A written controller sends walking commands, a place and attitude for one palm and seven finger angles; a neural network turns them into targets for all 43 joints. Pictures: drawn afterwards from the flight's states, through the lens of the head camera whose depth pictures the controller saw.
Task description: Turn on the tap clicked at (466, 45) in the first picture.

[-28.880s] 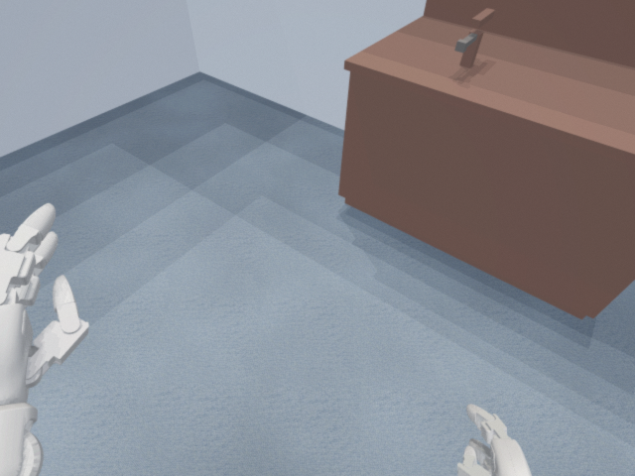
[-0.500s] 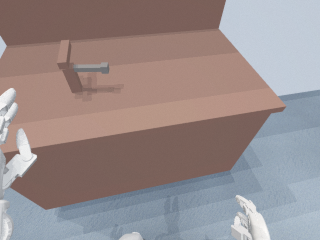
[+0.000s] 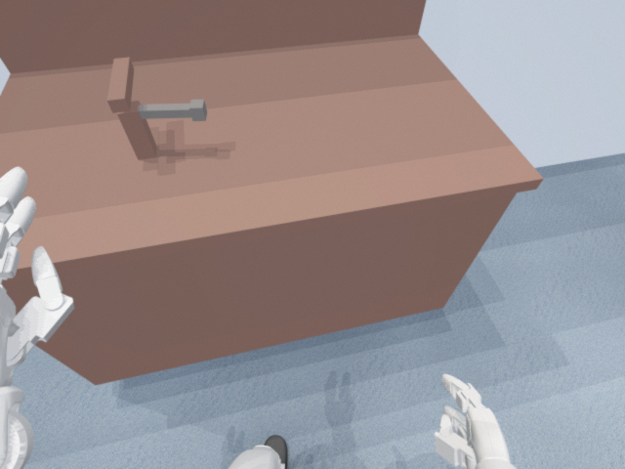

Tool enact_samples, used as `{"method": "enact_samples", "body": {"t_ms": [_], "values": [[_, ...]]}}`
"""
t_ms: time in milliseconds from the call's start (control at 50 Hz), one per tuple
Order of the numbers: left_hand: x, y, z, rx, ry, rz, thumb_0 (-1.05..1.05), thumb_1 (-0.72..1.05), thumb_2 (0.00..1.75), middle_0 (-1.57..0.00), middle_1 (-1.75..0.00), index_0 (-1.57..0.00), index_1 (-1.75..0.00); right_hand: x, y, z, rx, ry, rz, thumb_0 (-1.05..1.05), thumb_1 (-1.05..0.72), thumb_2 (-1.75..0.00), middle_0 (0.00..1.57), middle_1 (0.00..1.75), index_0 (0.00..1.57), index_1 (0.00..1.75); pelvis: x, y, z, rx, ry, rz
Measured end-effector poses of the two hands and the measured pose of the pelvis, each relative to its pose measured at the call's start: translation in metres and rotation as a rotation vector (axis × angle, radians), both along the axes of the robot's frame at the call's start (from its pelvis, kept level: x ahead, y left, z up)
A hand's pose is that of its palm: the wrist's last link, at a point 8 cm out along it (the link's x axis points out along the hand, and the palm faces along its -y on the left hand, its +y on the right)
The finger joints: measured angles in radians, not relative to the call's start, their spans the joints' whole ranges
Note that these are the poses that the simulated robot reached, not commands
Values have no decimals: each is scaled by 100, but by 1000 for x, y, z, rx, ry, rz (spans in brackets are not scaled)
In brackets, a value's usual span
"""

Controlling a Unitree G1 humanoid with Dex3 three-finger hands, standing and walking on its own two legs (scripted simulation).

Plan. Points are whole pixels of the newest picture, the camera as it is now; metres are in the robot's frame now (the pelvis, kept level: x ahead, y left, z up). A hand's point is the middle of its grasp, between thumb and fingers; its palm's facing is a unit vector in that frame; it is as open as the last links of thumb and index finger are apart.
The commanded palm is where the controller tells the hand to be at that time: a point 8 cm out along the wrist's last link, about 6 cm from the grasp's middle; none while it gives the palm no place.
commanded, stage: step back with the hand held close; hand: left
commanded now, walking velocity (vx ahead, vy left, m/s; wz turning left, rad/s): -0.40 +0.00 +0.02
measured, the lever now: (198, 110) +0.68 +0.29 +0.05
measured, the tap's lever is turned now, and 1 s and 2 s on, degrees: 80 80 80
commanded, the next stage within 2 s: stop stepping back and stand still in 0.20 s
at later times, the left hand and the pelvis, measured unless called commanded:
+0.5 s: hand (63, 451) +0.11 +0.19 +0.17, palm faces +0.32 -0.82 -0.48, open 7.4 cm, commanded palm +0.06 +0.24 +0.19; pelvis -0.10 -0.04 +0.00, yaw -1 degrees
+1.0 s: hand out of the picture +0.02 +0.21 +0.16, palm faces +0.51 -0.75 -0.42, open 7.4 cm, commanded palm -0.03 +0.23 +0.19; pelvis -0.17 -0.06 -0.01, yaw +5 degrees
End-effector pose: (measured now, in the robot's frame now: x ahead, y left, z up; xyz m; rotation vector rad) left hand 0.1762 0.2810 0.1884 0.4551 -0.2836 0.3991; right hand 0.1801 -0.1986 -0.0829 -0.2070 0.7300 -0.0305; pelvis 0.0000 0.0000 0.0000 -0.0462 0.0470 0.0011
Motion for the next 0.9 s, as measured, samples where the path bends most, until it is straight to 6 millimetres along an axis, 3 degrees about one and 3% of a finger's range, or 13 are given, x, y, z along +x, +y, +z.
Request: {"method": "enact_samples", "body": {"t_ms": [100, 180, 260, 380, 520, 660, 800, 900], "values": [[-1, -25, 0, -17, 48, -106, 2, 89, 89, -21, -30, -21, -30, -20, -16, 8, -5, 44, -61, 1, -90, -90, 20, 30, 21, 30, -11, -6, 12, 45, 13, -17], [-4, -23, 1, 14, 64, -138, 1, 89, 89, -21, -30, -21, -30, -31, -31, 21, -57, 25, -96, 1, -90, -90, 20, 30, 21, 30, -21, -6, 14, 60, 25, -21], [-12, -15, -1, 56, 52, -147, 1, 89, 89, -22, -30, -21, -30, -43, -45, 22, -81, -6, -143, 1, -90, -90, 20, 30, 21, 30, -41, -3, 5, 60, 12, -25], [-49, -28, -2, 44, 113, -122, 2, 89, 89, -21, -30, -21, -30, -84, -53, 26, -54, -25, -120, 1, -90, -90, 20, 30, 20, 30, -72, -14, 10, 60, -29, -32], [-109, -49, 2, 76, 121, -56, 1, 89, 89, -21, -30, -21, -30, -135, -70, 4, -7, 5, -123, 1, -90, -90, 20, 30, 21, 30, -104, -37, 4, 60, -71, -11], [-132, -49, -10, -29, 121, 16, 1, 89, 89, -21, -30, -21, -30, -183, -92, 2, -38, 69, -159, 1, -90, -90, 20, 30, 21, 30, -130, -46, 12, 96, -50, 10], [-162, -52, 0, 18, 57, -33, 2, 89, 89, -21, -30, -21, -30, -209, -100, 9, -87, 0, -160, 1, -90, -90, 20, 30, 20, 30, -160, -41, 4, 74, -63, 43], [-185, -42, 16, 101, 28, 42, 1, 89, 89, -22, -30, -21, -30, -216, -91, -3, -12, 10, -142, 1, -90, -90, 20, 30, 20, 30, -158, -51, 4, 72, -68, 66]]}}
